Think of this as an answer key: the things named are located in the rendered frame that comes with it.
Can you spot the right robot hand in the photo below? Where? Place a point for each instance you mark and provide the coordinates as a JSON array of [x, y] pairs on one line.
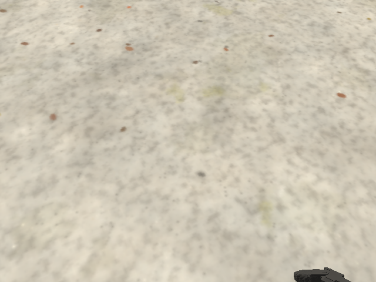
[[317, 275]]

